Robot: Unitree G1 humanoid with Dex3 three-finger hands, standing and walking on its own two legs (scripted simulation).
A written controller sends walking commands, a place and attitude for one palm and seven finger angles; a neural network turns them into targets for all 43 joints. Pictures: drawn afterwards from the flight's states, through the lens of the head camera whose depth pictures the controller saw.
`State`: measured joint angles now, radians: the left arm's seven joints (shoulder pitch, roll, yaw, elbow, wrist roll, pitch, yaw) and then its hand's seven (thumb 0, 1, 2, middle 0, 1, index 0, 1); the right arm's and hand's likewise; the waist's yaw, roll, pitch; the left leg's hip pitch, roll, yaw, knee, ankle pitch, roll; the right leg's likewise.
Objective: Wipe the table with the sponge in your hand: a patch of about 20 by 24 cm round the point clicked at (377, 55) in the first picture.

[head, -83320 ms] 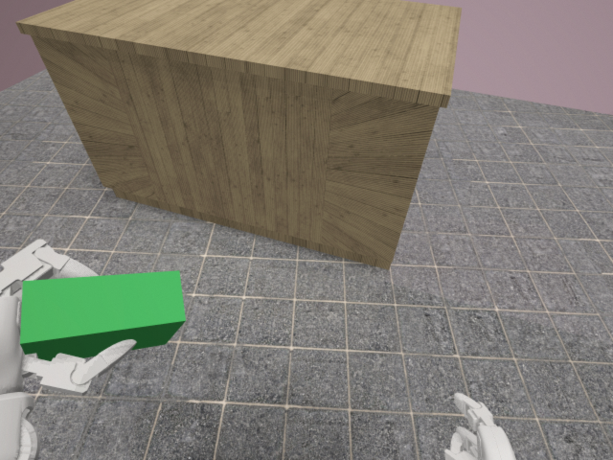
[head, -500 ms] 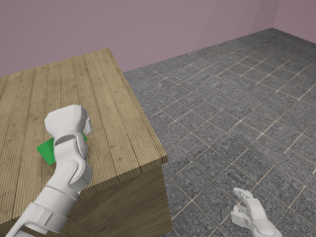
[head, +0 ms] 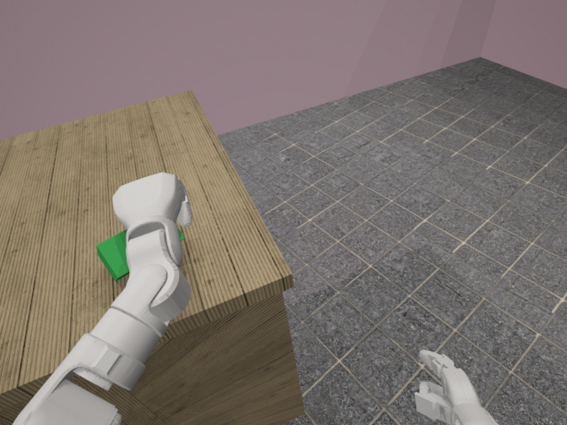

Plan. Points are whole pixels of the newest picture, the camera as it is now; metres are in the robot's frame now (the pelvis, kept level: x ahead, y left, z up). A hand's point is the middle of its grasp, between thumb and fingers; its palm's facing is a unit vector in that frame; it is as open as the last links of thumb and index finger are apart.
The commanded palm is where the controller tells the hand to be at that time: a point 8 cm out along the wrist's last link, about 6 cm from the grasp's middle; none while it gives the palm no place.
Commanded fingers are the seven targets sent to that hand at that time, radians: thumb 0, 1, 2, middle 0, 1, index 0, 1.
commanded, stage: wipe forward along the third lane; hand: left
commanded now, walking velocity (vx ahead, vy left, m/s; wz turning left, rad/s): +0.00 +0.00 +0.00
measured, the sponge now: (138, 248) +0.34 +0.28 +0.09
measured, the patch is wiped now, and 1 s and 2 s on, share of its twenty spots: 0.75 0.80 0.95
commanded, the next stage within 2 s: wipe back along the third lane in 1.72 s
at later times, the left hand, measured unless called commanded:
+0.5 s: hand (172, 207) +0.38 +0.22 +0.14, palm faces -0.01 +0.00 -1.00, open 7.0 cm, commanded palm +0.36 +0.23 +0.16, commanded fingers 0.00 0.10 1.30 -1.20 -1.60 -1.20 -1.60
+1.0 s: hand (171, 190) +0.43 +0.24 +0.13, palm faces -0.09 +0.05 -1.00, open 7.1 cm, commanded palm +0.42 +0.25 +0.15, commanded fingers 0.00 0.10 1.30 -1.20 -1.60 -1.20 -1.60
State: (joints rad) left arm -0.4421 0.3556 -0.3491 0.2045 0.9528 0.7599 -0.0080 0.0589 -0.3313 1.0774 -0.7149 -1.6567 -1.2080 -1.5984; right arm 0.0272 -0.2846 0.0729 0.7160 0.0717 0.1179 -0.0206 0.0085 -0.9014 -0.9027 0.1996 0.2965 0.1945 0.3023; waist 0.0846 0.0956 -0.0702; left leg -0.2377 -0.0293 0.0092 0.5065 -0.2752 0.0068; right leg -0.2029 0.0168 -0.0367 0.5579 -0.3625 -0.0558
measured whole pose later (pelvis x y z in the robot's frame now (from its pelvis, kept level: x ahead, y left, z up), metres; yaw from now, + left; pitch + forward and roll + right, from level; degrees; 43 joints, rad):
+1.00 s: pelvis -0.02 -0.01 +0.00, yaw +0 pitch +6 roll +1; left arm -0.89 0.47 -0.21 0.97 0.97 0.43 0.02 0.06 -0.45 1.14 -0.84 -1.58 -1.21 -1.60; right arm 0.19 -0.30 0.04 0.78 0.07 0.09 -0.08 0.00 -0.90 -0.90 0.20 0.30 0.20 0.30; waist -0.04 0.07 -0.08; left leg -0.38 0.01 0.00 0.51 -0.24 -0.01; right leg -0.34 0.05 -0.04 0.54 -0.31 -0.08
